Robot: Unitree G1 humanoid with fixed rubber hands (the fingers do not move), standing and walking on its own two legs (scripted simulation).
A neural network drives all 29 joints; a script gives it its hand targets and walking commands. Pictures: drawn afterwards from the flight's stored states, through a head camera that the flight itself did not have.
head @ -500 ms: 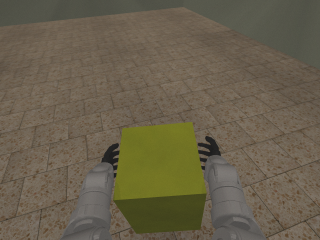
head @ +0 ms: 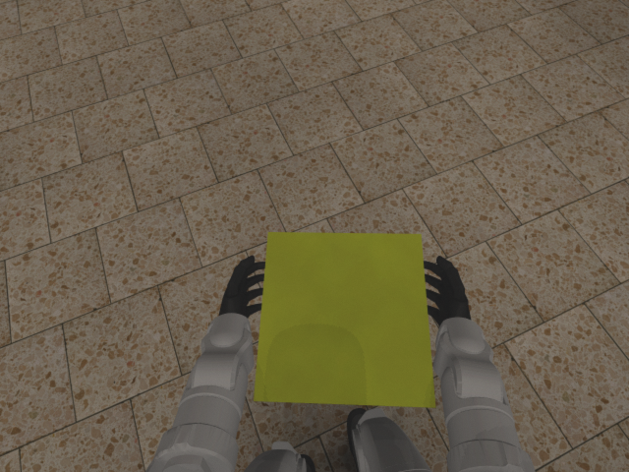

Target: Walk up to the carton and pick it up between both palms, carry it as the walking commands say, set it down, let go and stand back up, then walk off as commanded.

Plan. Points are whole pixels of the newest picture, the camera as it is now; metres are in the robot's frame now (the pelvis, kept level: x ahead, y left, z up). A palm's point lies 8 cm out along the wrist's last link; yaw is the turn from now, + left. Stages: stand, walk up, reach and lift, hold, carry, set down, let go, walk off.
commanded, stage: set down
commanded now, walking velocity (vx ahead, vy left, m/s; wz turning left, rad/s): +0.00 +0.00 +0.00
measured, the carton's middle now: (341, 329) +0.32 -0.05 -0.14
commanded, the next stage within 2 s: none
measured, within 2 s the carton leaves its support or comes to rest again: neither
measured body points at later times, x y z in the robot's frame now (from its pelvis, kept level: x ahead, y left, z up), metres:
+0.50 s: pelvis -0.03 +0.00 -0.08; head +0.16 -0.02 +0.33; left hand +0.37 +0.09 -0.16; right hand +0.34 -0.20 -0.16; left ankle -0.01 +0.06 -0.70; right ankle +0.08 -0.12 -0.70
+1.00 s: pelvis -0.06 -0.01 -0.16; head +0.16 -0.04 +0.23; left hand +0.40 +0.10 -0.24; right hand +0.37 -0.19 -0.24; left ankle -0.01 +0.06 -0.70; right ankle +0.08 -0.12 -0.70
